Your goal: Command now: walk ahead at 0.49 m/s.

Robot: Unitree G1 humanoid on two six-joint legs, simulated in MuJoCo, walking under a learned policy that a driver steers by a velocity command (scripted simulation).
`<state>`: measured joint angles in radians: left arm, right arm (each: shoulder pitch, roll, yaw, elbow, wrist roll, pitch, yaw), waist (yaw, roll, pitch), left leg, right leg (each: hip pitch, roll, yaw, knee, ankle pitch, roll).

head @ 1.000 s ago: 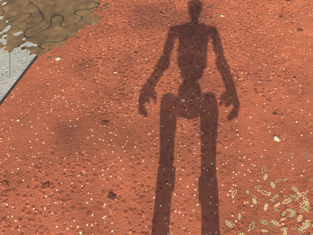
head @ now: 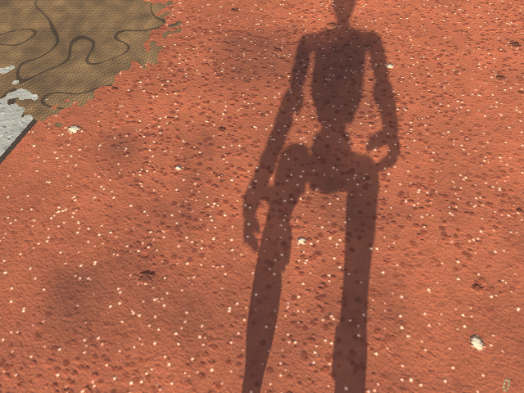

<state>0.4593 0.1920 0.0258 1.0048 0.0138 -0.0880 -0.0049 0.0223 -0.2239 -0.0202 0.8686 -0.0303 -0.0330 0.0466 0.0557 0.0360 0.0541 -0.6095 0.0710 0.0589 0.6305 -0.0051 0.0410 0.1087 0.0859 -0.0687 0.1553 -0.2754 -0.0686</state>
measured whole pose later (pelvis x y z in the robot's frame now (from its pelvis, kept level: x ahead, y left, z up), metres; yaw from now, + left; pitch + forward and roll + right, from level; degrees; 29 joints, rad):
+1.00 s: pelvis +0.55 -0.05 +0.01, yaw -25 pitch +1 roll +0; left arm 0.38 0.26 0.08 0.92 0.00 -0.05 0.00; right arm 0.07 -0.25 -0.04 0.79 -0.04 -0.02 0.02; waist 0.06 0.04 0.05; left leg -0.67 0.12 -0.04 0.84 -0.11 -0.06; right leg -0.08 0.15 0.09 0.29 -0.23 -0.13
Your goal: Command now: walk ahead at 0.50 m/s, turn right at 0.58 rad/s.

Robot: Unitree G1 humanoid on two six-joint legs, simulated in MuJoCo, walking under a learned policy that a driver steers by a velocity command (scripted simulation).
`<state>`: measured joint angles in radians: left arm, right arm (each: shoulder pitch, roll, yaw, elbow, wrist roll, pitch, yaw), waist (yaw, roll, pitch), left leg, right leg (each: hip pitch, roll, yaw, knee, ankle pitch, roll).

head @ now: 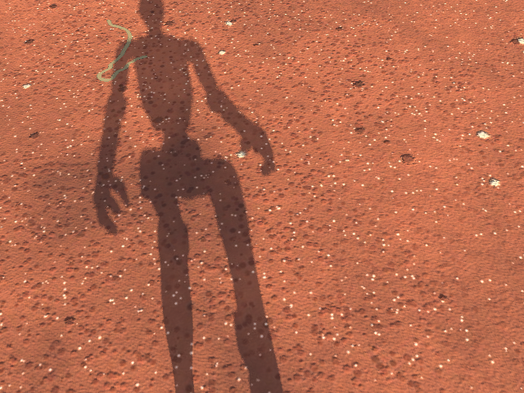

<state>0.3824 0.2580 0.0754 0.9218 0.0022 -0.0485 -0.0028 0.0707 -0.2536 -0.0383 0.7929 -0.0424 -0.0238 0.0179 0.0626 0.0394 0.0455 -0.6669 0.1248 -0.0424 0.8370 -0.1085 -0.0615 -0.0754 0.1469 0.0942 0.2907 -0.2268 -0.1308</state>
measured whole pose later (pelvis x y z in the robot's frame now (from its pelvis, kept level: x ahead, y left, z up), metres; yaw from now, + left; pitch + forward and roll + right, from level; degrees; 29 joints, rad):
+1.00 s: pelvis +0.53 -0.04 +0.00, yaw -2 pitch +0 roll -1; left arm 0.37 0.22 0.04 0.95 0.02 -0.10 0.01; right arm 0.24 -0.26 -0.06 0.90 -0.03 -0.01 0.04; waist 0.01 0.05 0.03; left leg -0.63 0.08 -0.03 1.02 -0.13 0.04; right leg -0.04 0.06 -0.17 0.23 -0.20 -0.09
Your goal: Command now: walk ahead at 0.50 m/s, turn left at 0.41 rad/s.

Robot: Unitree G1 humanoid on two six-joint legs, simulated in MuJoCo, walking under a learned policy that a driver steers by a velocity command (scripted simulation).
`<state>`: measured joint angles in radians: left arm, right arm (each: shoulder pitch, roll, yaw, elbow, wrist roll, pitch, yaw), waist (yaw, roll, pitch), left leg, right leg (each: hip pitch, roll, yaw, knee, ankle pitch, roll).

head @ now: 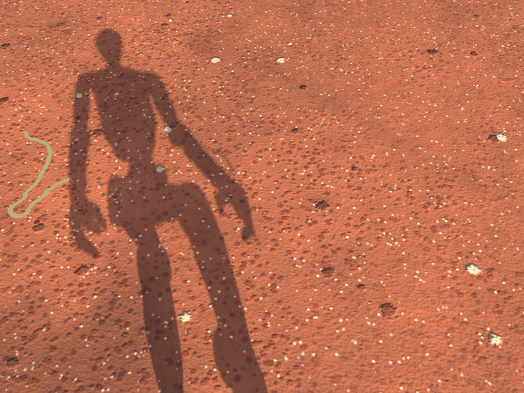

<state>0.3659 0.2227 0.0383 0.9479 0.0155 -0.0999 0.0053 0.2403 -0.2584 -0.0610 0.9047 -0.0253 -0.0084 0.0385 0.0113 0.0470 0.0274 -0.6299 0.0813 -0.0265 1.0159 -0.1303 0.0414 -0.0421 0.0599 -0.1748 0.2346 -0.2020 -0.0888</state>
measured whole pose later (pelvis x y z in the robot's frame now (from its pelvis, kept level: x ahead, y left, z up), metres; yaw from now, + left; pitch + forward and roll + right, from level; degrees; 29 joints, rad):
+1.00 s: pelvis +0.54 +0.10 +0.00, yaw +30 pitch +0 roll +0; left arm 0.30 0.25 0.04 0.85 0.02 -0.08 -0.01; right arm 0.26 -0.29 -0.05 0.82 -0.04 -0.03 0.03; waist 0.01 0.05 0.03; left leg -0.47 -0.03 -0.08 1.08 -0.31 0.06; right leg -0.20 0.04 -0.05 0.37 -0.18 -0.05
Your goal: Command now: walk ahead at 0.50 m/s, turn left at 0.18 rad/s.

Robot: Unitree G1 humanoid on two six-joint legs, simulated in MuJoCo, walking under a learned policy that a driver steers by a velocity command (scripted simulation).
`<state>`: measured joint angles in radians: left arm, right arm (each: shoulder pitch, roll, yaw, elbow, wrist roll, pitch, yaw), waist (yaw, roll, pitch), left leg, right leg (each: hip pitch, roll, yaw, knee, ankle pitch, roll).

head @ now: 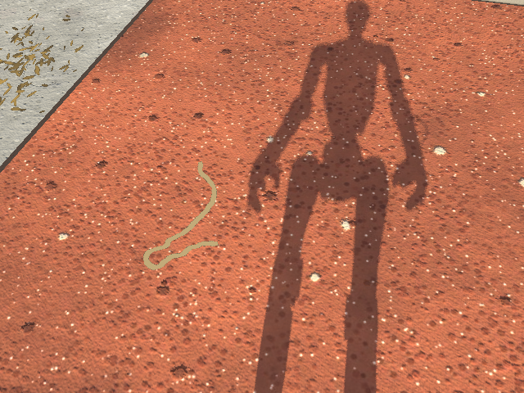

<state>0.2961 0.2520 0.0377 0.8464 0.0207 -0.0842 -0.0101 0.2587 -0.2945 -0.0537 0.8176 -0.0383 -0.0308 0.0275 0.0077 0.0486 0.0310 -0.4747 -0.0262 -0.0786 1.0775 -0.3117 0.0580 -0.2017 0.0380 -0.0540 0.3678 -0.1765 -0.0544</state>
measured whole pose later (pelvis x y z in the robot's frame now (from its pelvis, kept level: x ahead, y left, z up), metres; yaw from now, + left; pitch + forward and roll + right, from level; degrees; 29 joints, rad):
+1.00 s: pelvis +0.50 -0.04 -0.01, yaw -23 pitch +0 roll +0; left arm 0.24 0.28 0.08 0.86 0.01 -0.02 -0.01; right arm 0.22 -0.24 -0.04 0.82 -0.03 -0.06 0.00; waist -0.01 0.01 0.07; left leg -0.46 0.09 0.00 1.20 -0.34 -0.01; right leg -0.27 0.13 -0.04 0.45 -0.19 -0.14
